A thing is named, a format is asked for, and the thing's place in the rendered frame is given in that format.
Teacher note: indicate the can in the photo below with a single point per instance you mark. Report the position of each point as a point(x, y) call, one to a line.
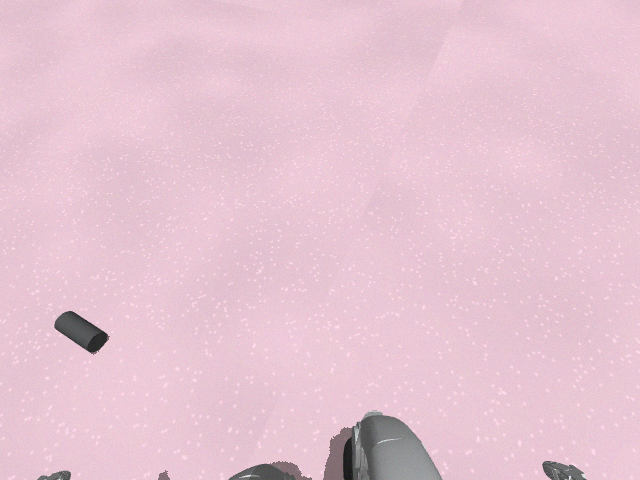
point(82, 332)

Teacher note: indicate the right robot hand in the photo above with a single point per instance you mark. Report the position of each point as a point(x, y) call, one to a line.
point(558, 471)

